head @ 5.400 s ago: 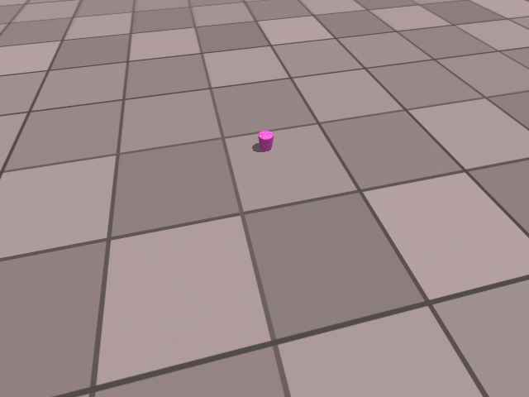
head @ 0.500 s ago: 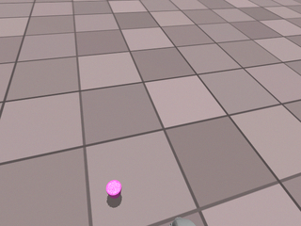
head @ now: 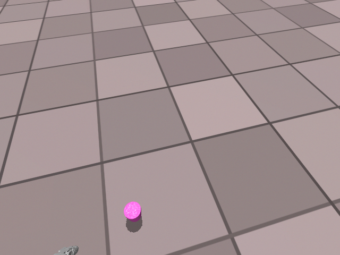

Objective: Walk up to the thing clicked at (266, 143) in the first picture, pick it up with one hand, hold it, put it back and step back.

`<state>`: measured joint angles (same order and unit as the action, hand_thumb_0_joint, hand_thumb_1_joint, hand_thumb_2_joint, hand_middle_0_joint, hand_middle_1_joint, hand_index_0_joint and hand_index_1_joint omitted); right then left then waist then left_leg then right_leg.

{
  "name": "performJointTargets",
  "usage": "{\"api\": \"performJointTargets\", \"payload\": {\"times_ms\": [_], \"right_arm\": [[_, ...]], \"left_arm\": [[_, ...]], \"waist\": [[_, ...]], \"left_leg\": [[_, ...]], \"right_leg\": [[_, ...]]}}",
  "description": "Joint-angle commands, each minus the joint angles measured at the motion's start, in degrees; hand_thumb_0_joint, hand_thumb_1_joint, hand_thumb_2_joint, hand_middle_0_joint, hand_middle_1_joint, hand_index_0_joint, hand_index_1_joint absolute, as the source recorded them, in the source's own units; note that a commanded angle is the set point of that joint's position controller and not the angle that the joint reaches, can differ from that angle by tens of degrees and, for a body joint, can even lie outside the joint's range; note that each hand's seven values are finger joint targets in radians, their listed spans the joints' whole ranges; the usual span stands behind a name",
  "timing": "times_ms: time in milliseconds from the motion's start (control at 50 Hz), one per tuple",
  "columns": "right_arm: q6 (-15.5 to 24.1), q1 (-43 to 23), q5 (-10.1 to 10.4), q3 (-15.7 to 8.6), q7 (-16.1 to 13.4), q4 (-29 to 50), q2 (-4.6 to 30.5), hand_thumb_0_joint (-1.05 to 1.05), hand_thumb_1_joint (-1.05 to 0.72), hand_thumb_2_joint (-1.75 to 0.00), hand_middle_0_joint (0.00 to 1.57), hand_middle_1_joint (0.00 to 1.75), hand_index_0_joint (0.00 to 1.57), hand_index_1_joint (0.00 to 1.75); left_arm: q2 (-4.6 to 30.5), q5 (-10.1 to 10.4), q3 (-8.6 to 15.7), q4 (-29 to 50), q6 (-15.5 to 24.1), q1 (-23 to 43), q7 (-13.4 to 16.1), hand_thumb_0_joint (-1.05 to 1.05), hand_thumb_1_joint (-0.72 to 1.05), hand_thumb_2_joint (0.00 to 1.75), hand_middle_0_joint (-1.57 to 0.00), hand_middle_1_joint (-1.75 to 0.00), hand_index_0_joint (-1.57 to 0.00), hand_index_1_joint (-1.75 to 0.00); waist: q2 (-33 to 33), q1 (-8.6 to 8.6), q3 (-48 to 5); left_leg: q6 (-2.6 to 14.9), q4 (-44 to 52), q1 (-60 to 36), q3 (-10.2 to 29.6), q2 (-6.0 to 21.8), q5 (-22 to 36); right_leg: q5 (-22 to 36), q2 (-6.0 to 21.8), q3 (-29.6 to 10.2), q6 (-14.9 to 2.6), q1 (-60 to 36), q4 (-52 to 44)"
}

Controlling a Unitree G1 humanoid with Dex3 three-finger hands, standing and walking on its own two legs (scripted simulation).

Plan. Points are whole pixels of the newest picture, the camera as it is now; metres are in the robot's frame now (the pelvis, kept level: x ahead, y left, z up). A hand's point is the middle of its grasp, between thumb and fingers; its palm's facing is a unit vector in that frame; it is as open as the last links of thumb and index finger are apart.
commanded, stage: walk up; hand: left
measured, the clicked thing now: (133, 212) +0.44 +0.23 -0.72
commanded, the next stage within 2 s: stand in 1.08 s
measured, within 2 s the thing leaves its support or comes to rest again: neither
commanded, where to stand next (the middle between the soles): +0.07 -0.02 m, yaw +3 degrees
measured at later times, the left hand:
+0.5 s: hand out of the picture +0.11 +0.25 -0.14, palm faces +0.02 -0.95 -0.32, open 7.4 cm
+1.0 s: hand out of the picture +0.09 +0.26 -0.14, palm faces +0.06 -0.95 -0.31, open 7.4 cm
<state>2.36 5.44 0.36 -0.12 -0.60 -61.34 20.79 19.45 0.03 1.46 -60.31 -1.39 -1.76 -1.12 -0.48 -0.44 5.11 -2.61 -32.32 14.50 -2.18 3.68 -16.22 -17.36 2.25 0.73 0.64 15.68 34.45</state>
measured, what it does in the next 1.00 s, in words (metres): stands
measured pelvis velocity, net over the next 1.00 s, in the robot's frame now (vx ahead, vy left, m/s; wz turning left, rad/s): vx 0.01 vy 0.00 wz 0.04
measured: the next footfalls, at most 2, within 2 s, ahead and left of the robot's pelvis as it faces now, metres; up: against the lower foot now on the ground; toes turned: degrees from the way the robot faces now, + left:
none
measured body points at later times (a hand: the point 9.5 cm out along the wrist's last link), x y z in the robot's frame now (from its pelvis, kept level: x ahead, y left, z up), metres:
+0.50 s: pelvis +0.01 -0.01 +0.01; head +0.04 +0.00 +0.46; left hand +0.11 +0.30 -0.12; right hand +0.08 -0.32 -0.12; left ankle +0.01 +0.15 -0.73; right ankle +0.01 -0.13 -0.73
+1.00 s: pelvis +0.01 +0.00 +0.01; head +0.03 +0.00 +0.46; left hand +0.09 +0.30 -0.12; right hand +0.11 -0.30 -0.11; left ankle +0.01 +0.15 -0.73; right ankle +0.01 -0.13 -0.73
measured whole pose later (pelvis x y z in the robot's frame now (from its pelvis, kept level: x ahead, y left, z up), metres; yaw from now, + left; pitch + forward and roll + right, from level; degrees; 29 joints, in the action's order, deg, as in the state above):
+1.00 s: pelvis +0.01 +0.00 +0.01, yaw +2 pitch -1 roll +0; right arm 1.3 4.9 -0.5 -0.3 -0.3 -62.8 20.5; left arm 20.0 -0.7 3.2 -62.1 -2.2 -3.7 -1.8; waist -0.3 0.5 3.6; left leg -2.9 -24.2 10.5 0.0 3.8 -12.3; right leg -13.1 1.9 3.4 0.6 9.6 24.2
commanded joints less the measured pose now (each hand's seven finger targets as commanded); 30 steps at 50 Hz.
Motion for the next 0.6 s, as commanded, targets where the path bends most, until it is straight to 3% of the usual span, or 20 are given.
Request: {"api": "performJointTargets", "payload": {"times_ms": [0,60,140,300,580], "right_arm": [[0.79,-0.18,-0.16,-2.46,-1.15,1.05,12.87,0.00,-0.90,-0.90,0.20,0.30,0.20,0.30],[0.55,-1.29,-0.48,-2.32,-0.96,0.56,12.39,0.00,-0.90,-0.90,0.20,0.30,0.20,0.30],[0.56,-1.69,-0.73,-2.37,-0.83,0.13,12.55,0.00,-0.90,-0.90,0.20,0.30,0.20,0.30],[0.74,-1.65,-1.05,-2.51,-0.90,0.51,13.05,0.00,-0.90,-0.90,0.20,0.30,0.20,0.30],[0.66,-0.58,-0.81,-2.26,-1.05,0.84,13.32,0.00,-0.90,-0.90,0.20,0.30,0.20,0.30]], "left_arm": [[13.57,-0.30,3.02,1.76,1.42,2.25,0.91,0.00,0.90,0.90,-0.20,-0.30,-0.20,-0.30],[13.69,-0.59,3.15,1.67,1.27,4.15,0.77,0.00,0.90,0.90,-0.20,-0.30,-0.20,-0.30],[13.59,-0.65,3.45,1.43,1.16,4.91,0.47,0.00,0.90,0.90,-0.20,-0.30,-0.20,-0.30],[13.17,-0.76,3.77,1.78,0.89,4.30,0.09,0.00,0.90,0.90,-0.20,-0.30,-0.20,-0.30],[12.92,-0.70,3.79,1.66,0.55,2.71,-0.10,0.00,0.90,0.90,-0.20,-0.30,-0.20,-0.30]], "waist": [[-2.45,0.06,-9.18],[-3.44,-0.22,-7.18],[-2.71,0.04,-7.33],[-1.17,0.28,-9.40],[-0.17,0.37,-9.63]], "left_leg": [[3.58,4.69,-4.59,2.40,2.50,13.48],[3.23,6.37,-4.23,1.79,2.22,10.01],[3.01,7.92,-4.43,1.98,2.46,10.81],[3.16,8.84,-5.35,2.28,3.35,14.99],[3.62,10.49,-4.62,3.76,4.17,16.15]], "right_leg": [[13.35,5.74,-6.26,-4.21,-3.45,-9.49],[8.00,6.13,-6.84,-3.95,-2.07,-12.41],[6.52,5.69,-6.17,-3.44,-3.33,-13.46],[12.08,5.32,-4.51,-3.22,-6.37,-13.00],[13.76,4.84,-3.30,-2.49,-9.46,-12.97]]}}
